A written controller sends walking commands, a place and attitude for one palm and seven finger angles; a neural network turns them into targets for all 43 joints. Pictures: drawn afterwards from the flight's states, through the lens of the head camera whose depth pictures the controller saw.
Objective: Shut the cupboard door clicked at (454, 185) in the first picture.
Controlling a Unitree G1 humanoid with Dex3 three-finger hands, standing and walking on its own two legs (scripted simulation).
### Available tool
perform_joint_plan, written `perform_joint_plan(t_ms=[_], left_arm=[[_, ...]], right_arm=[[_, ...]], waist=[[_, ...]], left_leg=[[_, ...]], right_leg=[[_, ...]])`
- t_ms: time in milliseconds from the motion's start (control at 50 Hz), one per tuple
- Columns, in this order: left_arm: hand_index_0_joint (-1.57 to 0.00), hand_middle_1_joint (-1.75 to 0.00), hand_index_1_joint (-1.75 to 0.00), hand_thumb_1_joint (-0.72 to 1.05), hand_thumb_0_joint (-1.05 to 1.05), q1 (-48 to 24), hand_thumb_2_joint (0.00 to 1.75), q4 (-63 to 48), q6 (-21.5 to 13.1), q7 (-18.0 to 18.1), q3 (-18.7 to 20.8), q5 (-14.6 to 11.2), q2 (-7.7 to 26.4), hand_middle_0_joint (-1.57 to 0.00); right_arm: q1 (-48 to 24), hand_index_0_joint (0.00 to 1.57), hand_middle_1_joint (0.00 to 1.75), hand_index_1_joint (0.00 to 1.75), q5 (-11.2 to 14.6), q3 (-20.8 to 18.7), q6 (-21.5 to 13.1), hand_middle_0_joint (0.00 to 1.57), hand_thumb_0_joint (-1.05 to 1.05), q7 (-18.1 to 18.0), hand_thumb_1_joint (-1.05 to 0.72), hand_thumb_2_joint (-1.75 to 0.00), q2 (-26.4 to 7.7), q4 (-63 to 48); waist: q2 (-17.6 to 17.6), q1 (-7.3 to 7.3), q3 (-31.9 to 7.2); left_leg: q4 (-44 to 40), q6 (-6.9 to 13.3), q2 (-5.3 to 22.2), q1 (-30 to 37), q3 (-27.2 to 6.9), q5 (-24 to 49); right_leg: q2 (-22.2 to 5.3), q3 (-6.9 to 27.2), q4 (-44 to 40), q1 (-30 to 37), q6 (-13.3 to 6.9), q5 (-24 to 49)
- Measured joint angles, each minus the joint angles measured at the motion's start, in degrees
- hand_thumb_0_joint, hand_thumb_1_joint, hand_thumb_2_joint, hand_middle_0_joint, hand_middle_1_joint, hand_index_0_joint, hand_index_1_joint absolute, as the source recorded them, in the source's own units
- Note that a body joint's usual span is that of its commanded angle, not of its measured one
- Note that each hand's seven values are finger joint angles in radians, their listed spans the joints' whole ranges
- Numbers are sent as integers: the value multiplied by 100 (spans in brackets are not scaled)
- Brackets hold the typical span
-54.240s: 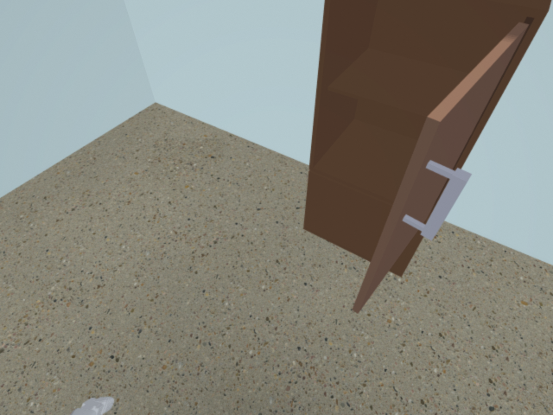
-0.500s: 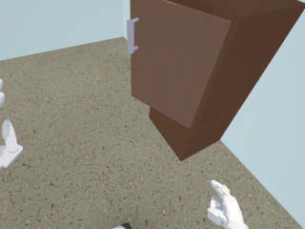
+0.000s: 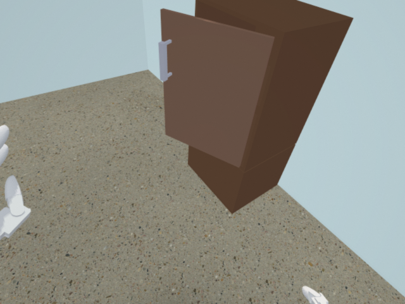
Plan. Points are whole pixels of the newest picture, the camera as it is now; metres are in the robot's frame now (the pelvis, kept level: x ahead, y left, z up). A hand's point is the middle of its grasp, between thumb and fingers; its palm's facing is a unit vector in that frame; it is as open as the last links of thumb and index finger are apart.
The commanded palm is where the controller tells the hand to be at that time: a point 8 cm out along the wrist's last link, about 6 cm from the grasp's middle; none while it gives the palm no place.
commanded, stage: stop stepping back and stand still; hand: left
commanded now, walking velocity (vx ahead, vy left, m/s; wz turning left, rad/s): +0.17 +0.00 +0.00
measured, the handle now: (166, 60) +0.97 +0.13 +0.05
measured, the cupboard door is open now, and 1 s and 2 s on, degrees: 24 24 24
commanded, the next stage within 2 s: let the arm hang, fingers relaxed in 1.10 s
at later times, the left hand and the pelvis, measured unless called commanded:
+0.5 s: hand out of the picture +0.16 +0.29 +0.18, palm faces +0.38 -0.81 -0.45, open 7.5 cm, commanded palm +0.12 +0.33 +0.18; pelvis -0.05 +0.04 +0.00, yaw -4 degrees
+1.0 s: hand out of the picture +0.20 +0.34 +0.16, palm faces +0.37 -0.81 -0.46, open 7.4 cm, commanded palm +0.14 +0.37 +0.18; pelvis -0.02 +0.08 +0.00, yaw -4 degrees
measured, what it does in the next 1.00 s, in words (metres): steps on the spot: left foot, then right foot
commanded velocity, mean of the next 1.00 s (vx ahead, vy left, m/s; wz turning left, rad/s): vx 0.04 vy -0.04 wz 0.00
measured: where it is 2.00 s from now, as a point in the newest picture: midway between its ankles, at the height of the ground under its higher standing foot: outside the picture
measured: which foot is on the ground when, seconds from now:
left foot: down 0.00-0.00, up 0.02-0.14, down 0.16-0.44, up 0.46-0.64, down 0.66-1.00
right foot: down 0.00-0.18, up 0.20-0.42, down 0.44-1.00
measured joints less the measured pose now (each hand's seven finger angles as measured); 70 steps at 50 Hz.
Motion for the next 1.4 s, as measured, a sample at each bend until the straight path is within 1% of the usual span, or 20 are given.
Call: perform_joint_plan(t_ms=[40, 80, 100, 140, 180, 220, 280, 340, 400, 440, 480, 500, 560, 660, 760, 920, 1200, 1240, 1300, 1400], left_arm=[[-21, -30, -30, 88, 2, 280, 89, -241, -54, -27, 34, -24, 144, -21], [-21, -30, -30, 88, 1, 414, 89, -292, -105, 7, 65, -7, 166, -21], [-21, -30, -31, 88, 1, 374, 89, -224, -122, 42, 67, 16, 130, -21], [-21, -30, -31, 88, 1, 74, 89, 55, -108, 126, 32, 62, 2, -22], [-21, -30, -31, 88, 1, -483, 89, 407, -10, 197, -23, 67, -147, -21], [-21, -30, -30, 88, 1, -883, 89, 732, 112, 229, 1, 47, -287, -21], [-20, -30, -30, 89, 1, -870, 90, 772, 328, 166, 0, 29, -357, -21], [-20, -30, -30, 89, 2, -434, 90, 307, 355, 80, -149, 28, -348, -20], [-20, -30, -30, 89, 2, -22, 90, -112, 302, 27, -239, 20, -180, -21], [-21, -30, -30, 89, 2, 111, 89, -268, 263, 23, -125, 16, 49, -21], [-21, -30, -30, 88, 1, 60, 89, -235, 244, 35, -21, -11, 154, -21], [-21, -30, -30, 88, 1, 29, 89, -152, 218, 57, 12, -28, 172, -21], [-21, -30, -31, 88, 1, -36, 89, 194, 191, 139, 28, -37, 53, -21], [-21, -30, -30, 88, 1, -228, 89, 451, 219, 195, -180, 21, -286, -21], [-21, -30, -30, 88, 2, -148, 89, 333, 113, 133, -130, 76, -279, -21], [-21, -30, -30, 88, 1, -53, 89, 220, -133, 83, 106, 53, -14, -21], [-21, -30, -30, 88, 1, -96, 89, 352, 83, 54, -164, 19, -267, -21], [-20, -30, -30, 89, 1, -525, 89, 1111, 46, -186, -516, 171, -219, -21], [-20, -30, -30, 89, 0, -1307, 90, 3138, 621, -600, -1320, 297, -371, -20], [-19, -30, -30, 90, 1, -1808, 90, 6115, 1278, -856, -2247, 344, -939, -20]], right_arm=[[-89, 20, 30, 30, -24, 44, 90, 20, 2, 55, -91, -90, 69, -10], [-131, 20, 30, 30, -27, 78, 209, 20, 2, 75, -91, -90, 72, 48], [-138, 20, 30, 30, -33, 95, 245, 20, 2, 67, -90, -90, 49, 84], [-128, 21, 30, 30, -21, 106, 260, 20, 2, 21, -90, -90, -49, 102], [-214, 21, 30, 30, 37, 78, 230, 20, 2, -62, -90, -90, -125, 120], [-404, 21, 30, 30, 70, 106, 204, 20, 2, -96, -90, -90, -82, 186], [-525, 20, 30, 30, 42, 184, 146, 20, 2, 2, -91, -90, 128, 140], [-454, 21, 30, 30, -1, 269, 106, 20, 2, 123, -91, -90, 266, -54], [-365, 21, 30, 30, -20, 298, 173, 20, 2, 148, -90, -90, 292, -268], [-386, 21, 30, 30, -36, 276, 257, 20, 1, 127, -90, -90, 256, -388], [-501, 21, 30, 30, -36, 203, 365, 20, 1, 114, -90, -90, 139, -308], [-516, 21, 30, 30, -11, 166, 408, 20, 1, 116, -90, -90, 84, -218], [-380, 21, 30, 30, 64, 82, 501, 20, 1, 91, -90, -90, -82, -31], [-117, 20, 30, 30, 111, -39, 409, 20, 2, -59, -91, -90, -356, 152], [-207, 20, 30, 30, 98, -29, 293, 20, 2, -133, -91, -90, -248, 176], [-421, 20, 30, 30, 95, 156, 89, 20, 2, -13, -91, -90, 42, -105], [-559, 21, 30, 30, 117, 198, 224, 20, 2, -36, -90, -90, 8, -131], [-630, 20, 30, 30, 139, 112, 46, 20, 1, 200, -90, -90, -198, 102], [-869, 21, 30, 30, 81, 38, 222, 20, 1, 409, -90, -90, -581, 512], [-986, 20, 30, 30, -12, 28, 526, 20, 1, 439, -91, -90, -710, 864]], waist=[[-34, 147, -41], [-97, 396, -150], [-101, 505, -208], [6, 605, -299], [74, 573, -208], [11, 534, -49], [-117, 417, 30], [-141, 357, 4], [-108, 318, -57], [-158, 339, -81], [-41, 427, 31], [-4, 458, 42], [44, 470, -54], [112, 406, -55], [-129, 394, 87], [-49, 311, 84], [44, 486, 2], [168, 547, -35], [403, 590, -101], [295, 319, 74]], left_leg=[[893, -102, -27, -298, 41, -452], [1752, -108, -29, -378, 45, -691], [1792, -78, 15, -258, 55, -773], [1348, -2, 162, 155, 51, -920], [1118, 185, 138, 237, 29, -354], [1162, 348, 51, 246, 91, -45], [681, 352, 25, 463, 160, 159], [115, 298, 112, 643, 208, 353], [-120, 186, 123, 606, 228, 184], [156, 73, 52, 309, 332, -171], [832, -42, 94, 26, 272, -521], [1194, -70, 98, -63, 194, -664], [1689, -92, 150, -66, 88, -783], [740, 49, 347, 603, 71, -225], [487, 198, 182, 783, 273, -102], [163, 250, 157, 685, 305, 69], [181, 260, 114, 719, 305, -50], [370, 269, 104, 571, 257, -106], [605, 320, 51, 426, 274, -199], [594, 352, -35, 508, 342, -182]], right_leg=[[-80, 40, 65, -110, -69, 227], [-228, 95, 181, -212, -71, 428], [-315, 73, 256, -252, -14, 431], [-423, -73, 502, -343, 134, 229], [-471, -120, 935, -479, 213, -85], [-384, 83, 1573, -702, 218, -413], [-154, 105, 2187, -963, 172, -357], [25, -228, 1724, -795, 119, -334], [140, -517, 499, -228, 36, -347], [100, -411, -215, 7, -152, -75], [112, -407, -211, -108, -294, 802], [112, -391, -127, -137, -303, 870], [57, -354, -15, -121, -226, 684], [-53, -478, 276, -108, -49, 414], [-245, -320, 234, -58, 114, 425], [-251, -289, -232, -102, 172, 700], [-290, -289, -266, -37, 201, 600], [-305, -343, -104, -148, 206, 538], [-378, -335, 243, -339, 233, 378], [-479, -275, 497, -389, 255, 262]])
